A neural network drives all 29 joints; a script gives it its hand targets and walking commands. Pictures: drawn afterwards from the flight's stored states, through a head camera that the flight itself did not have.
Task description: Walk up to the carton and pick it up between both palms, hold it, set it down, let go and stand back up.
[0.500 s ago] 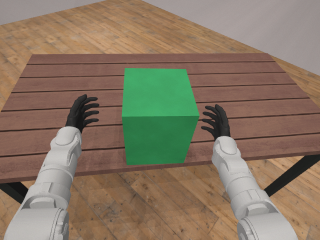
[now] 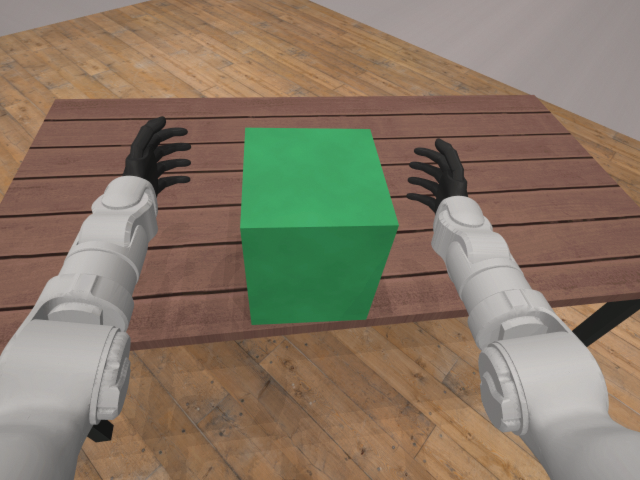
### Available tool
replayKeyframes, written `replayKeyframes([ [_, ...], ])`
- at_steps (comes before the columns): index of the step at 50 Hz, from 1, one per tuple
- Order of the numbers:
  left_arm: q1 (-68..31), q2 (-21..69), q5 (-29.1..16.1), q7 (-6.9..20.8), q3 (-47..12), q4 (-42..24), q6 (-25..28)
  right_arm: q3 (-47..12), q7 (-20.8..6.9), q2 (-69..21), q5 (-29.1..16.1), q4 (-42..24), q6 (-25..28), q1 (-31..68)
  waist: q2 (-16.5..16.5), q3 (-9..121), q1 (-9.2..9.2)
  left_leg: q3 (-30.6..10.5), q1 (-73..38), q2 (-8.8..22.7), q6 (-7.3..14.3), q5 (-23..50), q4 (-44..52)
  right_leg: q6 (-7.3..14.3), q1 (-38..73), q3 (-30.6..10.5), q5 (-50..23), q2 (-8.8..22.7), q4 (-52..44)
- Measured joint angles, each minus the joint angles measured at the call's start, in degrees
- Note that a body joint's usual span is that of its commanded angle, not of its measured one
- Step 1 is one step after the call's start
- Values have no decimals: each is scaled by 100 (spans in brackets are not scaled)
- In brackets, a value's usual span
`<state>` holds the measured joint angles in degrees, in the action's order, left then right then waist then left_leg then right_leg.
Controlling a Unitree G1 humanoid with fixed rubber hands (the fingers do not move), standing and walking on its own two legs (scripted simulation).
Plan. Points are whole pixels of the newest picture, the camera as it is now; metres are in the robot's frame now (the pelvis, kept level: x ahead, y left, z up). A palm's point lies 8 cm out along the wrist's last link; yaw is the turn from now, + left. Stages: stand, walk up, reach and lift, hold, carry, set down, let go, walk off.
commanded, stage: reach and lift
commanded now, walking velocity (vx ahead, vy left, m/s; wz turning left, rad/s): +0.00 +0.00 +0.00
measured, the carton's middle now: (309, 229) +0.51 +0.01 -0.02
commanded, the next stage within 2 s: none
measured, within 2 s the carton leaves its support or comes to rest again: neither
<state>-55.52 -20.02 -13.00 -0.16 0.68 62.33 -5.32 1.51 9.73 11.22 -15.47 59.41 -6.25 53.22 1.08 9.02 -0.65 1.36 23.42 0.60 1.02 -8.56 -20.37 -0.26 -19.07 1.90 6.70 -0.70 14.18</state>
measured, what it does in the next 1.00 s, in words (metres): stands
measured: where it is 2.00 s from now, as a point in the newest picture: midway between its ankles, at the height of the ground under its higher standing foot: outside the picture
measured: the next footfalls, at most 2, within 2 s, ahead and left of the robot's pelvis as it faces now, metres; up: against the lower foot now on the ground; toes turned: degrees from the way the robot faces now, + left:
none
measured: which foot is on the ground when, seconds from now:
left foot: down 0.00-1.00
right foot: down 0.00-1.00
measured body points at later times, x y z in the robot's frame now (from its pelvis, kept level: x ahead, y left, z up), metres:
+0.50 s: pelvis -0.02 +0.00 -0.01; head +0.07 +0.02 +0.43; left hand +0.46 +0.21 +0.05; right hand +0.44 -0.17 +0.06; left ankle +0.00 +0.10 -0.75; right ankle -0.01 -0.12 -0.75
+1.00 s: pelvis +0.00 +0.01 -0.01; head +0.13 +0.03 +0.42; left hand +0.48 +0.18 +0.02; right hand +0.47 -0.14 +0.02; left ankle +0.00 +0.10 -0.75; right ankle -0.01 -0.12 -0.75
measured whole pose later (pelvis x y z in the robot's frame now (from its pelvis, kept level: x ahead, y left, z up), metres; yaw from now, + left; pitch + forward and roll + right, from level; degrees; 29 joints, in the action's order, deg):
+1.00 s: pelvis +0.00 +0.01 -0.01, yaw +0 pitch +31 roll -2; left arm -56.8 -10.4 2.5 0.1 14.3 75.4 20.3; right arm 17.9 6.9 3.1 3.6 64.4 14.7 51.3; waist 0.6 15.6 -1.0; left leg 1.1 44.2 -0.4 1.7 -4.6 -18.3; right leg -0.8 -39.6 2.2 2.9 0.2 12.0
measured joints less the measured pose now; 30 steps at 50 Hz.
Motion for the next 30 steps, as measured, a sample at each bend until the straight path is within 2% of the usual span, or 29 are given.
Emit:
replayKeyframes([
  [7,-701,-259,-423,-78,-367,748,100,-29,-99,137,-112,565,-123,721,-33,52,-93,-47,295,-10,-7,48,-75,4,-302,49,1,10,129],
  [11,-856,-280,-468,-23,-421,1030,336,-107,-147,182,-167,725,-8,871,-45,93,-138,-63,405,-9,-6,69,-85,3,-400,64,-24,8,123],
  [20,-557,-33,-234,202,-312,1718,1286,-50,-334,27,-18,1110,684,490,-32,69,-229,-75,680,-41,8,144,-85,-7,-696,80,-58,41,188],
  [30,-446,182,-388,5,-346,2017,2258,302,-504,-168,449,968,1412,131,-39,524,-159,-1,2047,-62,46,289,-245,-33,-2172,13,-124,77,538],
])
